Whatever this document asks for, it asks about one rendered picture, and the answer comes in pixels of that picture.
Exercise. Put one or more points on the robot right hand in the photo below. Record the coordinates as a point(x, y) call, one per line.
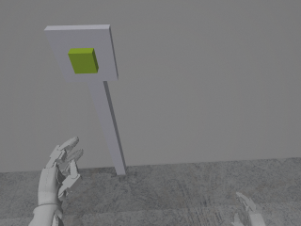
point(250, 217)

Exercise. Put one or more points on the panel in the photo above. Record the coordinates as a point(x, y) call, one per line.
point(62, 38)

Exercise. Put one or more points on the robot left forearm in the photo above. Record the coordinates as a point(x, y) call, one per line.
point(48, 214)

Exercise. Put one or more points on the button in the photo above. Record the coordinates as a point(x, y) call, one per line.
point(83, 60)

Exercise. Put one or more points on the robot left hand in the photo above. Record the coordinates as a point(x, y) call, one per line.
point(53, 176)

